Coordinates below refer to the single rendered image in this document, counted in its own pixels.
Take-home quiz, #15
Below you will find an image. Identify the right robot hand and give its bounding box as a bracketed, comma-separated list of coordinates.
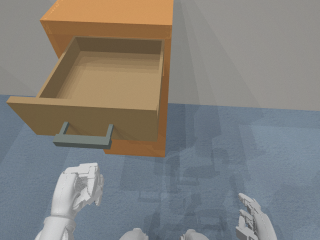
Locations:
[236, 193, 277, 240]

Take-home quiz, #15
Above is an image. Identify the handle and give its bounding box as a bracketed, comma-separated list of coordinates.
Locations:
[52, 121, 114, 150]

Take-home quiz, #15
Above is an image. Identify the left robot hand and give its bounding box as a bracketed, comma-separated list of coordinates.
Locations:
[50, 163, 105, 220]

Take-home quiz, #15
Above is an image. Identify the cabinet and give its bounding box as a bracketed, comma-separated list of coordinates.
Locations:
[40, 0, 174, 158]

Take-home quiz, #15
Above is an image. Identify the left robot thigh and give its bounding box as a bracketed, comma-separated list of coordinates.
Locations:
[119, 230, 149, 240]

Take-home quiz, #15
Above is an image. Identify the drawer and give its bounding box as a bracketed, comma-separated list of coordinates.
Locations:
[6, 35, 165, 142]

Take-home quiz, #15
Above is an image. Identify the robot left forearm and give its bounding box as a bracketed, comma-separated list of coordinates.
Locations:
[34, 215, 77, 240]

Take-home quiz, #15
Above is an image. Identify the robot right shin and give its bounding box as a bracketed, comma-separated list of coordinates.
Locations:
[186, 229, 196, 233]

